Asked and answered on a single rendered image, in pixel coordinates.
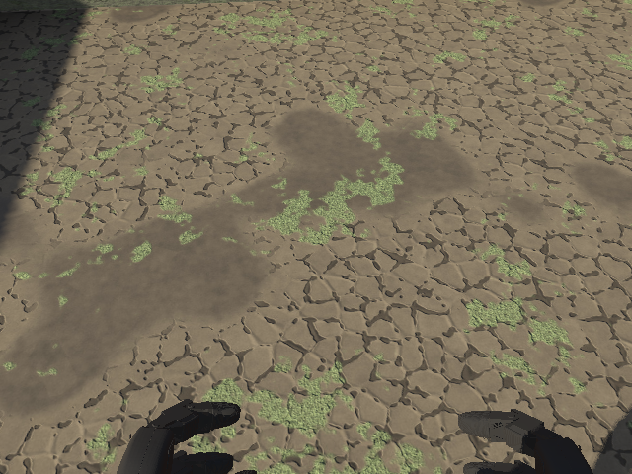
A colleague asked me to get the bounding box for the robot left hand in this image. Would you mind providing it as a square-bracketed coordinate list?
[117, 399, 257, 474]

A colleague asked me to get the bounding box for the robot right hand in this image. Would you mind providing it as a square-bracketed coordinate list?
[458, 409, 593, 474]

